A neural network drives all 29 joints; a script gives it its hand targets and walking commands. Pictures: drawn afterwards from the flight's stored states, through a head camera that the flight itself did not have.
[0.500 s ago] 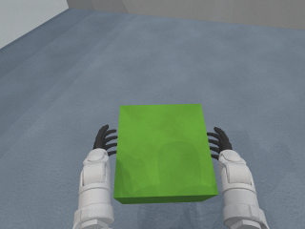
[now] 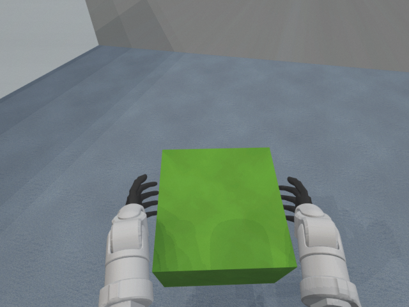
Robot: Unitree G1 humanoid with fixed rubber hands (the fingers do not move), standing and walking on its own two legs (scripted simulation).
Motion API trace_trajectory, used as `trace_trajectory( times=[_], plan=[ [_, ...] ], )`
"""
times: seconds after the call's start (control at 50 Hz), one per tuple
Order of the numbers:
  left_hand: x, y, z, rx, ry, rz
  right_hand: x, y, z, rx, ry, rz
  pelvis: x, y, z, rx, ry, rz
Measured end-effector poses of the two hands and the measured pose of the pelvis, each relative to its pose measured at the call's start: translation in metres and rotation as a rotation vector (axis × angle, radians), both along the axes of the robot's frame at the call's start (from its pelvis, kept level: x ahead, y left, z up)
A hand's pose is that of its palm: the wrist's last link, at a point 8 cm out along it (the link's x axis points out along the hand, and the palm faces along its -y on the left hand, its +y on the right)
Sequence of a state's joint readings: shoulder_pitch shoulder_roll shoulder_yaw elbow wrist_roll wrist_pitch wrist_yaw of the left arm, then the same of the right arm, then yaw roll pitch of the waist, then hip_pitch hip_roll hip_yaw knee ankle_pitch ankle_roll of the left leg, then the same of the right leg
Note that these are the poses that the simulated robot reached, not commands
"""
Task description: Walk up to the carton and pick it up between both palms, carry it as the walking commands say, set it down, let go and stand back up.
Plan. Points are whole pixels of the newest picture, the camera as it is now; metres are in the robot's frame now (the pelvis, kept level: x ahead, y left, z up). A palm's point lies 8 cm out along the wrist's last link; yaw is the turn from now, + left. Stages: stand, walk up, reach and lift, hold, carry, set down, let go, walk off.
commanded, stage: reach and lift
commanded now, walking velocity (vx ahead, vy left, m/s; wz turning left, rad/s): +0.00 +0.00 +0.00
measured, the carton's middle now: (217, 215) +0.33 +0.00 -0.02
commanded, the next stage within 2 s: hold in 0.76 s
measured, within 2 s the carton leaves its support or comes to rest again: neither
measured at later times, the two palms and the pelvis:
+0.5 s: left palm (137, 209) +0.30 +0.17 +0.05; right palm (302, 213) +0.29 -0.17 +0.04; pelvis +0.01 +0.00 +0.00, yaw +0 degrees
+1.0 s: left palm (136, 212) +0.29 +0.17 +0.05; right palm (303, 215) +0.28 -0.17 +0.04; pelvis +0.01 +0.00 +0.00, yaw +0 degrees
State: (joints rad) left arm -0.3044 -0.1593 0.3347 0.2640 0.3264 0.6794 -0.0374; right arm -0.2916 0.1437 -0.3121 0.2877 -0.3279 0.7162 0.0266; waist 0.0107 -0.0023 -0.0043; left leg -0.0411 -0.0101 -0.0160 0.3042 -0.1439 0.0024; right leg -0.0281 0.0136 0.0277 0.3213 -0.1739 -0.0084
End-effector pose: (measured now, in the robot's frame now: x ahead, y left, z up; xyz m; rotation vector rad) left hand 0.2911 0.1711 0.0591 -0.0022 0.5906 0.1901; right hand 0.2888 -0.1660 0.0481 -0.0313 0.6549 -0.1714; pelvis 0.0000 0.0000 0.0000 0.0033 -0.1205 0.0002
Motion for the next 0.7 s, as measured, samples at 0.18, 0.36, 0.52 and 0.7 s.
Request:
trace_trajectory(
  times=[0.18, 0.36, 0.52, 0.7],
  plan=[
    [0.005, -0.003, -0.003, 0.006, 0.010, -0.018, 0.000, -0.003, -0.001, -0.005, 0.006, -0.014, 0.003, 0.003, 0.000, -0.001, 0.009, -0.003],
    [0.008, -0.002, -0.004, 0.019, 0.017, -0.019, 0.000, -0.001, -0.004, 0.001, 0.008, -0.018, 0.008, 0.005, 0.001, -0.001, 0.023, -0.001],
    [0.007, -0.001, -0.005, 0.025, 0.024, -0.018, 0.000, 0.000, -0.005, 0.002, 0.012, -0.015, 0.011, 0.005, 0.002, -0.001, 0.028, 0.003],
    [0.004, -0.002, -0.005, 0.027, 0.025, -0.018, -0.003, -0.001, -0.005, 0.002, 0.012, -0.013, 0.010, 0.003, 0.002, -0.001, 0.024, 0.003]
  ],
)
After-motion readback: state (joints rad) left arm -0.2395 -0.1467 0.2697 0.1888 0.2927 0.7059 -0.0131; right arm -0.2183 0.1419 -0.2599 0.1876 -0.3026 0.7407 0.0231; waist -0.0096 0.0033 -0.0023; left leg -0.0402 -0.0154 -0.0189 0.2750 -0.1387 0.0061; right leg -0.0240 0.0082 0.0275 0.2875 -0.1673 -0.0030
